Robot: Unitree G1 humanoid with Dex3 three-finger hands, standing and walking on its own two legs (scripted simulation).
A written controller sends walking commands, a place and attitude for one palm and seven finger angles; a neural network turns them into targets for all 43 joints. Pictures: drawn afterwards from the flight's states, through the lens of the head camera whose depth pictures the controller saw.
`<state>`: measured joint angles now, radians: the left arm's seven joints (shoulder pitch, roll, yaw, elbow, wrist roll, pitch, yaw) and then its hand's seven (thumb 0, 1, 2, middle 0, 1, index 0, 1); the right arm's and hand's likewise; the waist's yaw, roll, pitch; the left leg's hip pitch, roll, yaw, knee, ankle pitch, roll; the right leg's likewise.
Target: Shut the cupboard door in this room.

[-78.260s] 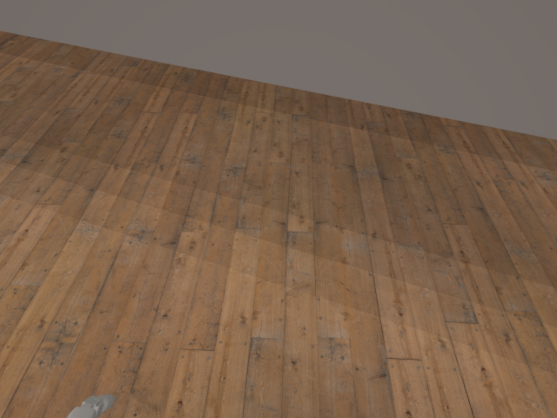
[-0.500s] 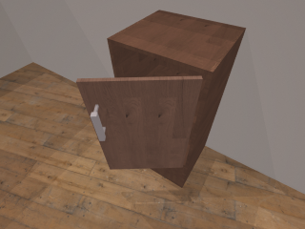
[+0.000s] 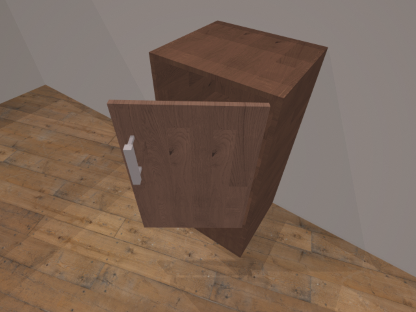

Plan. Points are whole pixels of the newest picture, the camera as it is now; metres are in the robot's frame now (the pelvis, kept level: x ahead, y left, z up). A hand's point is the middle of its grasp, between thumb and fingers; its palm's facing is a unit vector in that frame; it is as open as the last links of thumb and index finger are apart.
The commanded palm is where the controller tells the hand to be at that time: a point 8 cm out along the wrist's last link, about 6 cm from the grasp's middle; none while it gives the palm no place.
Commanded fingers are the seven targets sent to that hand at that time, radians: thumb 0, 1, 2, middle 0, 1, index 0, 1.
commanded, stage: come to a stop and stand still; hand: left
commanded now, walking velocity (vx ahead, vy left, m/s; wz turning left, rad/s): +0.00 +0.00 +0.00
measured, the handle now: (134, 160) +0.51 +0.23 -0.04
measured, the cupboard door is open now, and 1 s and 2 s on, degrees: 34 34 34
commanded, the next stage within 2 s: look again from close up in 0.10 s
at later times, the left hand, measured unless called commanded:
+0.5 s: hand out of the picture -0.10 +0.19 -0.17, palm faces +0.03 -0.98 -0.22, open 7.3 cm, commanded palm none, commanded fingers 0.00 0.90 0.90 -0.20 -0.30 -0.20 -0.30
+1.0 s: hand out of the picture -0.04 +0.19 -0.17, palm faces +0.01 -0.98 -0.18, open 7.3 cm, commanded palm none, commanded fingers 0.00 0.90 0.90 -0.20 -0.30 -0.20 -0.30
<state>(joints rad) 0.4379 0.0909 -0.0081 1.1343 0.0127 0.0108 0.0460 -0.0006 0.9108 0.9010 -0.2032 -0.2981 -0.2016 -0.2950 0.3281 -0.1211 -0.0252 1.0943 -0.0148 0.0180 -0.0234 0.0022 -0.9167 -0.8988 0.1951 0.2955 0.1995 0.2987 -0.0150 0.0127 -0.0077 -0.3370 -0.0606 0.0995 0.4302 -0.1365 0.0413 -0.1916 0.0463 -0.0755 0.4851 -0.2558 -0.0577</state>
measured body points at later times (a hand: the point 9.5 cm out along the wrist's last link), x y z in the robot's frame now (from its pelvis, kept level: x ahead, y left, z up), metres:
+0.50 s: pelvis -0.02 +0.02 +0.00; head -0.02 +0.02 +0.45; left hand -0.10 +0.24 -0.16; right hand -0.03 -0.21 -0.16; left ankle +0.04 +0.09 -0.72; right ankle -0.07 -0.07 -0.74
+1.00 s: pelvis -0.01 +0.03 +0.00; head +0.00 +0.03 +0.45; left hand -0.03 +0.25 -0.16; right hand -0.04 -0.18 -0.16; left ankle +0.03 +0.10 -0.73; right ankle -0.07 -0.07 -0.74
